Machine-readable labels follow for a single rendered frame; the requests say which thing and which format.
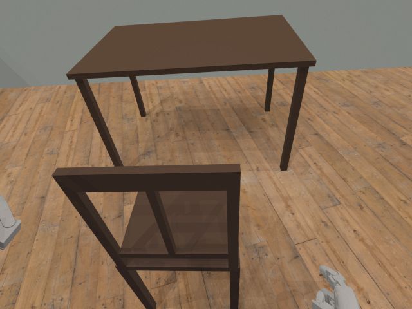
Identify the table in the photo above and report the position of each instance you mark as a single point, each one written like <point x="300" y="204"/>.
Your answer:
<point x="245" y="43"/>

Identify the right robot hand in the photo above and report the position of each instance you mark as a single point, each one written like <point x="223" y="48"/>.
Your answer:
<point x="343" y="297"/>

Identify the left robot hand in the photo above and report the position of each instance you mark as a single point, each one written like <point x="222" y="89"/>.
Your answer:
<point x="9" y="226"/>

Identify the chair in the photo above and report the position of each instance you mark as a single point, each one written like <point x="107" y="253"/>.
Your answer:
<point x="185" y="218"/>

